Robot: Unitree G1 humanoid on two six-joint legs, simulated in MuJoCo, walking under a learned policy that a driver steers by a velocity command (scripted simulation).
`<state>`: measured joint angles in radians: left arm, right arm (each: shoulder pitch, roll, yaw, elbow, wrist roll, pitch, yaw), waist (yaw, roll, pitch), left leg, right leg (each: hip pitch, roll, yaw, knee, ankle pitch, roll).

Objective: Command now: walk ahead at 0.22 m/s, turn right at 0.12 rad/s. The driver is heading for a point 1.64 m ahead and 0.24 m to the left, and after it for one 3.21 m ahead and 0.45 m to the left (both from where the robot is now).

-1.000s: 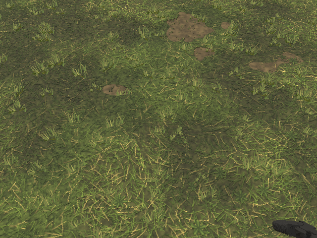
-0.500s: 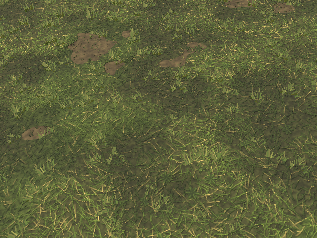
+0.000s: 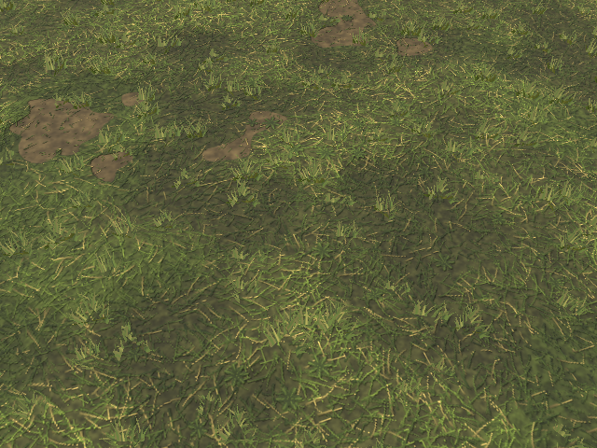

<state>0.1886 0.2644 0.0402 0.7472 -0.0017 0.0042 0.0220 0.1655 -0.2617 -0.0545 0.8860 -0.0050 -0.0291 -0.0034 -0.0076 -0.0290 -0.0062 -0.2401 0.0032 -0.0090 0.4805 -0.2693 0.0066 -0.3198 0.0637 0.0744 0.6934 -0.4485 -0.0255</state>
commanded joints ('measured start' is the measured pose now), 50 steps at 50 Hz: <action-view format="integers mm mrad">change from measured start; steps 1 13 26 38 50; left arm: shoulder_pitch -77 64 185 243 109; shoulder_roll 166 109 129 184 86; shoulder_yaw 58 56 48 63 36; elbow -91 -29 7 82 -5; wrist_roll -22 -30 -4 -10 -3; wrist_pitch -34 -75 -100 -58 -69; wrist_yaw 0 -26 -24 -2 -2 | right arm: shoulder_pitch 76 96 -83 -57 31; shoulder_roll -201 -169 -68 -162 -135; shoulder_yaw -46 -34 -6 -34 -25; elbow -25 -20 -119 -153 -72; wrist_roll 9 36 11 23 2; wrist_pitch -28 -36 -61 -76 -93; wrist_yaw -14 6 29 57 33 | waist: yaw -46 46 37 -72 29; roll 218 144 -31 -84 90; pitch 77 6 69 -61 28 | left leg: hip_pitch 176 -92 -524 -75 10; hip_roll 332 198 118 -41 205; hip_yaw -483 -157 -11 85 -168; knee -335 -185 358 15 -371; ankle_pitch -384 -87 233 218 238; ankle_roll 243 141 -4 113 257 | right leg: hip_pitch -374 223 272 423 -310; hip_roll -68 -52 -261 -280 -234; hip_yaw -3 -138 67 -46 -2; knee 287 -210 -582 -221 347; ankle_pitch -80 253 456 1047 272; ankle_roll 21 -9 -179 -96 30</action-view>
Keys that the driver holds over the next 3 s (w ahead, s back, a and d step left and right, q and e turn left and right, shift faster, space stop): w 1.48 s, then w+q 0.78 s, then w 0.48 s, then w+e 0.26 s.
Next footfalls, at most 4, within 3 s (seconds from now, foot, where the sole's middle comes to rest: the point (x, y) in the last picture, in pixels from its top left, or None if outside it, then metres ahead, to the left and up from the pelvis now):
0.28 right None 0.15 -0.15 -0.77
0.78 left None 0.51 0.08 -0.77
1.32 right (359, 328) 0.81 -0.15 -0.77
1.86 left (261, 240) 1.10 0.11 -0.77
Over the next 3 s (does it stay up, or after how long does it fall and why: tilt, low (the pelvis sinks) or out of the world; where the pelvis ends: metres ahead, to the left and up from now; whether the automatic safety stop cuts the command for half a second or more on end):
stays up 1.52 0.25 0.00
